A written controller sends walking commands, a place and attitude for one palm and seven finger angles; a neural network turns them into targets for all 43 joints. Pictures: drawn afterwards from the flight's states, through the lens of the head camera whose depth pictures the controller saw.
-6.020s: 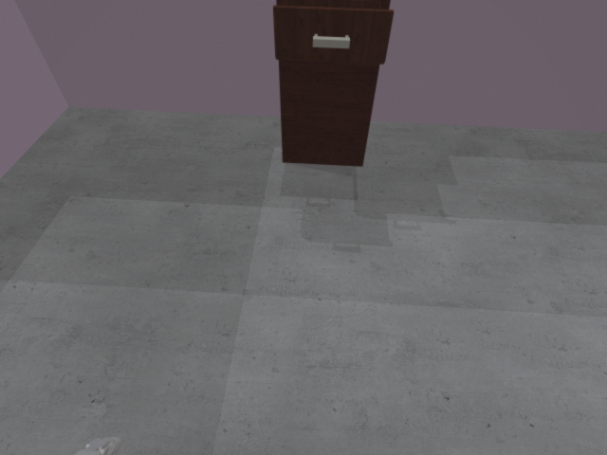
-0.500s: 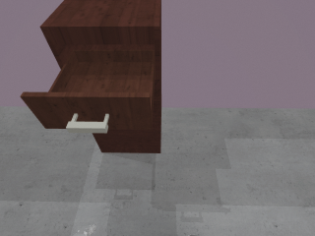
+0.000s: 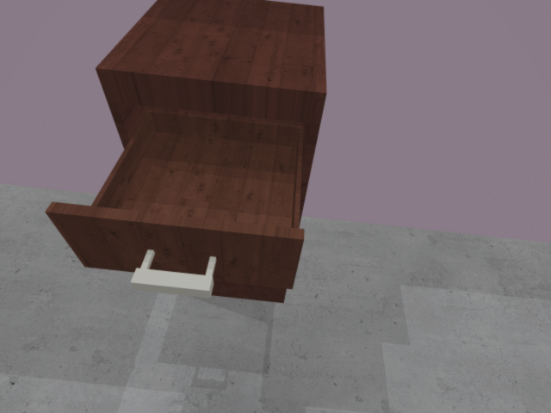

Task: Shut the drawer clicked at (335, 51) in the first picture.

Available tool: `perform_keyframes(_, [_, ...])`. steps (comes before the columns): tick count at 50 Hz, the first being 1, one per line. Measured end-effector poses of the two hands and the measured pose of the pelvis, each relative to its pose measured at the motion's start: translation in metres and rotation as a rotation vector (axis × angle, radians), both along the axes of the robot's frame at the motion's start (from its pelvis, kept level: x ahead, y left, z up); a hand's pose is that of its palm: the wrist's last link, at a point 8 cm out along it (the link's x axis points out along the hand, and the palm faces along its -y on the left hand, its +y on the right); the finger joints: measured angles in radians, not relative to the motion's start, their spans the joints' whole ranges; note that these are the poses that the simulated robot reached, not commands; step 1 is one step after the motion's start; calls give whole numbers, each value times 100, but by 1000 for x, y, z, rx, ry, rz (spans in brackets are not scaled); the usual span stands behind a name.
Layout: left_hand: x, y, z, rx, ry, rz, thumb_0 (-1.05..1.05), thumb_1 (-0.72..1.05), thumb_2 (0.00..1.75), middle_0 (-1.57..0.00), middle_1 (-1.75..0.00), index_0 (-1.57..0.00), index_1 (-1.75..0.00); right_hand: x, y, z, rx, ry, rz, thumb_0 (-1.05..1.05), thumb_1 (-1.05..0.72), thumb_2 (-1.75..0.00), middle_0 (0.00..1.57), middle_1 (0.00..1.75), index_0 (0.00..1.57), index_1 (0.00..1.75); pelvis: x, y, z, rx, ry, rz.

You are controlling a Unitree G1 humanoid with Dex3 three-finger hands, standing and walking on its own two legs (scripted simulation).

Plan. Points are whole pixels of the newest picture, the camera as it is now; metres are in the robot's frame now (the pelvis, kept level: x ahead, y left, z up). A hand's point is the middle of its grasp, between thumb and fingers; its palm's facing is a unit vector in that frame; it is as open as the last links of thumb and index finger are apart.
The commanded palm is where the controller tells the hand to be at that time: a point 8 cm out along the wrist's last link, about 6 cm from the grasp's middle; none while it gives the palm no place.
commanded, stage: come to a stop and stand still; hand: left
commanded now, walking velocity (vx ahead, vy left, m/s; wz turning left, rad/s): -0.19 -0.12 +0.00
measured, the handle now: (177, 270) +0.31 +0.19 -0.01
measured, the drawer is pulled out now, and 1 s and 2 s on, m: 0.28 0.28 0.28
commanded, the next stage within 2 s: look again from close up in 0.80 s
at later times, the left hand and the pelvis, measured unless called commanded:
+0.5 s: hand out of the picture +0.02 +0.11 -0.17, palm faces +0.03 -0.97 -0.24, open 7.3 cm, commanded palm none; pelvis -0.03 -0.08 +0.00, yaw +0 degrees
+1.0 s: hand out of the picture -0.08 +0.08 -0.18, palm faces +0.04 -0.98 -0.18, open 7.4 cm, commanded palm none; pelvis -0.05 -0.07 +0.00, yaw +0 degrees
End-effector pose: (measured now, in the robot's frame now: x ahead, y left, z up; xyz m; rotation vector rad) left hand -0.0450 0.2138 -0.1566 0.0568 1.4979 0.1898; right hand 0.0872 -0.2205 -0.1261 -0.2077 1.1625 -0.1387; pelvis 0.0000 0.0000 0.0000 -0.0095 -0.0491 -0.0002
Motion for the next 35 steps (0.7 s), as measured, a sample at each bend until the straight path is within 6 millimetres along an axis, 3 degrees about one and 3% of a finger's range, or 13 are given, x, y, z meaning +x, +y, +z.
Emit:
perform_keyframes(8, [47,4,8,64,-101,-42,0,91,89,-20,-30,-20,-30,-21,-26,-4,0,56,-47,-1,-93,-90,21,30,21,30,-9,-17,1,4,10,-13])
perform_keyframes(13, [63,-10,16,120,-180,-80,0,91,89,-20,-30,-20,-30,-44,-52,-21,42,83,-77,0,-92,-90,21,30,21,30,-18,-41,-6,22,16,-17])
perform_keyframes(16, [61,-24,19,143,-196,-108,0,91,89,-20,-30,-20,-30,-61,-67,-34,75,102,-106,0,-91,-90,21,30,20,30,-23,-56,-11,30,11,-16])
perform_keyframes(22, [57,-55,26,110,-202,-116,0,91,89,-20,-30,-20,-30,-99,-79,-31,92,174,-127,0,-91,-90,20,30,20,30,-29,-72,-2,28,16,-13])
perform_keyframes(29, [48,-66,15,78,-204,-79,0,93,89,-20,-30,-20,-30,-143,-77,-26,71,268,-117,0,-91,-90,20,30,20,30,-38,-82,-2,11,12,-1])
perform_keyframes(35, [23,-71,18,68,-165,-63,0,93,89,-20,-30,-20,-30,-166,-72,-21,91,310,-108,0,-91,-90,20,30,20,30,-46,-86,4,16,9,-3])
